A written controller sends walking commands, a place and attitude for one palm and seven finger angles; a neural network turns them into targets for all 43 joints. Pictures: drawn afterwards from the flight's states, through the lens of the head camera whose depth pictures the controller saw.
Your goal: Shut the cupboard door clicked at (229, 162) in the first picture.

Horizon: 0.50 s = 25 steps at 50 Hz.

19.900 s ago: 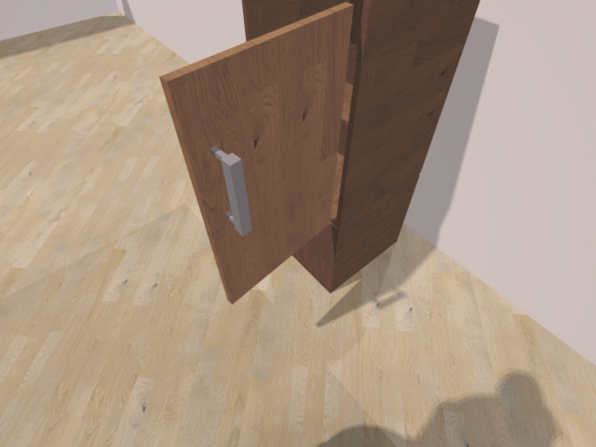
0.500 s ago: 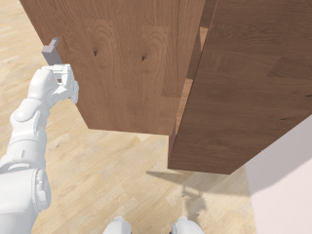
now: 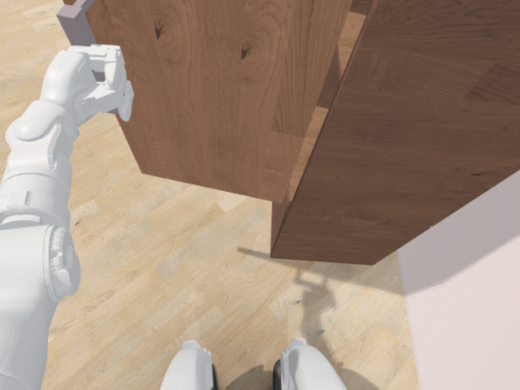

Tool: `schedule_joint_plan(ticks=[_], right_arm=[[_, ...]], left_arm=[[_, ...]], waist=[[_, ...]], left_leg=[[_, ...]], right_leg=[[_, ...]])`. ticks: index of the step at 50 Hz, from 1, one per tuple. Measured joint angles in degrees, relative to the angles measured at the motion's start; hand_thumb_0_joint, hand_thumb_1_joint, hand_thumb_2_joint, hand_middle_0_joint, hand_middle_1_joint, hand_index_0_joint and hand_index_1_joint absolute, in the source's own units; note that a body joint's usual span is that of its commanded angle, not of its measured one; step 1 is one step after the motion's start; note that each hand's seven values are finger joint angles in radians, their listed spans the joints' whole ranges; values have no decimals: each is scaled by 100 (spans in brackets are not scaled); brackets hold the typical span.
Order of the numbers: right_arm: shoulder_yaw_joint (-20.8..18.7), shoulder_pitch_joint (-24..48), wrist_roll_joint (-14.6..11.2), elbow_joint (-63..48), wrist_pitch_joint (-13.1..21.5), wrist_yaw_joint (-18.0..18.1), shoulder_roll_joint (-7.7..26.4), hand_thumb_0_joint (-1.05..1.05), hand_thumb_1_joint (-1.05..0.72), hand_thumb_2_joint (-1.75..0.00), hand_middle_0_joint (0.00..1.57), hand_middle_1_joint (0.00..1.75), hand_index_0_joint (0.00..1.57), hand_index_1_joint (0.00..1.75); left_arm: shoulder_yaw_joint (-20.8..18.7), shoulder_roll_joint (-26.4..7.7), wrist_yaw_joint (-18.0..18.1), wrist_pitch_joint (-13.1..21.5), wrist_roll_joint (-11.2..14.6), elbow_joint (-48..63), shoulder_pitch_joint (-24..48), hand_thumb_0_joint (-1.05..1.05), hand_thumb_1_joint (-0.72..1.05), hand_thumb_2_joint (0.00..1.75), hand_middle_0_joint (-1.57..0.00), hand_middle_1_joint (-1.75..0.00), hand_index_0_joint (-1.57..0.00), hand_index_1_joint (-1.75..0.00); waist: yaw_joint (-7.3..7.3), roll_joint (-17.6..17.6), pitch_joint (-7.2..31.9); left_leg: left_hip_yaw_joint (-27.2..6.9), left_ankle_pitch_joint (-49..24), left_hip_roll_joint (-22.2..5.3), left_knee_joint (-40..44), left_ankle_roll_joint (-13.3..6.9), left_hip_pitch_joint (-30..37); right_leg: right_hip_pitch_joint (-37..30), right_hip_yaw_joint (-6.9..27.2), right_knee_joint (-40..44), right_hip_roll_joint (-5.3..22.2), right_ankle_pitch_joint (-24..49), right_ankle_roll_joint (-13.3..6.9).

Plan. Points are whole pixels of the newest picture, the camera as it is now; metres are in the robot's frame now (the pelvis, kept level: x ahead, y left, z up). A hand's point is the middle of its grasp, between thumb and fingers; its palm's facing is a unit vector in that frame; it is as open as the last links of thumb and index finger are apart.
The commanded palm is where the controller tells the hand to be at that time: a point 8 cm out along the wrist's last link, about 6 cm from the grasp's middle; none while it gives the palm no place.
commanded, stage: push the door shut along its arc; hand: left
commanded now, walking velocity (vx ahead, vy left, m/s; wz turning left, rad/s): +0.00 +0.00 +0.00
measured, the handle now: (100, 59) +0.59 +0.21 +0.10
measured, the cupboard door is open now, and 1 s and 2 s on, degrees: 82 67 66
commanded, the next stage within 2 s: pull the fist back off the door in 0.74 s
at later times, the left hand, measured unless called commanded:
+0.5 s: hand (169, 63) +0.57 +0.10 +0.12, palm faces -0.39 -0.92 -0.02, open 2.9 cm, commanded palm +0.59 +0.14 +0.11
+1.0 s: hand (184, 47) +0.61 +0.08 +0.12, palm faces -0.03 -1.00 +0.07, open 2.8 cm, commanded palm +0.60 +0.10 +0.11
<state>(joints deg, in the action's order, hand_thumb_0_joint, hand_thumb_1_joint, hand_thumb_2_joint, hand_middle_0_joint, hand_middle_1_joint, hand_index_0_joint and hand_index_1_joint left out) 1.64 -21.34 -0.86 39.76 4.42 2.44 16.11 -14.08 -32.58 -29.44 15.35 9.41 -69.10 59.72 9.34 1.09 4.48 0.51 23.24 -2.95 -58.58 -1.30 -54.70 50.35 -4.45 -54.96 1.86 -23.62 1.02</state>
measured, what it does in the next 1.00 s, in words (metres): stands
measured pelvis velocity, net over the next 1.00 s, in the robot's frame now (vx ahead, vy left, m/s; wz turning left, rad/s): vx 0.00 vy -0.01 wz -0.02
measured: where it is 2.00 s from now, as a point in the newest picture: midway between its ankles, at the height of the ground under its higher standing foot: outside the picture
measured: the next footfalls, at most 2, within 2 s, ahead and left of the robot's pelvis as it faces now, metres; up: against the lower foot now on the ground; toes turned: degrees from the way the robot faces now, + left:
none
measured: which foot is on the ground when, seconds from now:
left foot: down 0.00-1.00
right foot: down 0.00-1.00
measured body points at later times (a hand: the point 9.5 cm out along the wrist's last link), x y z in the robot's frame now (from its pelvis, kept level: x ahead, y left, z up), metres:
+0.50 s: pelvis +0.01 +0.00 -0.01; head +0.16 +0.00 +0.41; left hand +0.58 +0.15 +0.12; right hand -0.04 -0.27 -0.12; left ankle +0.04 +0.10 -0.67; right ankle +0.02 -0.14 -0.67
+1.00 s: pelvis +0.00 -0.01 -0.03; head +0.17 +0.00 +0.39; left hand +0.60 +0.14 +0.11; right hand -0.02 -0.28 -0.13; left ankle +0.04 +0.10 -0.67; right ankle +0.02 -0.14 -0.67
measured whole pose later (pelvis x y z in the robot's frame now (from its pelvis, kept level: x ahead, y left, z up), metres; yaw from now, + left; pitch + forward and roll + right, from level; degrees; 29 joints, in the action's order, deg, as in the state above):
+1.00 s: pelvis +0.00 -0.01 -0.03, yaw -1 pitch +27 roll -4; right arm 1.8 -22.8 3.8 38.1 5.3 -0.9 15.2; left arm -19.2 -29.1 -3.7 9.2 0.7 -75.4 80.1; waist 14.4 3.0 5.6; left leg -1.5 25.4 -4.5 -66.1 0.0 -68.3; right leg 63.5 -5.7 -62.0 0.3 -25.8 -0.1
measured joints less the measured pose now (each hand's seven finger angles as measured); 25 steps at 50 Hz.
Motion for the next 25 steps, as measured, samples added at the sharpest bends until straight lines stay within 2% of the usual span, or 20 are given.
schedule_joint_plan(ticks=[6,13,17,22,25], right_arm=[[31,-15,41,14,35,-5,-10,0,-91,-90,20,30,20,30],[64,-5,96,-85,46,-6,-5,0,-91,-90,21,30,20,30],[61,-77,128,-165,-13,-16,-7,0,-91,-90,20,30,20,30],[56,-238,147,-175,-144,-32,-31,0,-91,-90,20,30,20,30],[61,-292,141,-110,-198,-26,-52,0,-91,-90,20,30,20,30]], left_arm=[[119,28,-8,-104,-119,-161,391,1,90,90,-130,-150,-130,-150],[-17,-68,10,-213,-341,-377,873,1,90,90,-130,-150,-130,-150],[-240,-156,-17,-245,-453,-454,1041,1,90,91,-130,-150,-130,-150],[-378,-318,-75,-300,-523,-466,1034,-1,88,92,-130,-150,-130,-150],[-308,-397,-135,-351,-514,-531,1098,-2,87,92,-130,-150,-130,-150]], waist=[[96,20,-7],[338,76,-32],[454,129,-36],[467,184,-31],[456,192,-38]], left_leg=[[2,45,5,-107,-26,-169],[46,117,-48,-260,-32,-420],[102,166,-101,-309,-25,-514],[143,213,-152,-323,-1,-538],[114,225,-170,-331,26,-548]], right_leg=[[158,9,-83,6,-30,18],[435,66,-221,-39,-66,27],[571,130,-279,-86,-88,26],[640,177,-321,-134,-126,7],[645,151,-332,-154,-147,-19]])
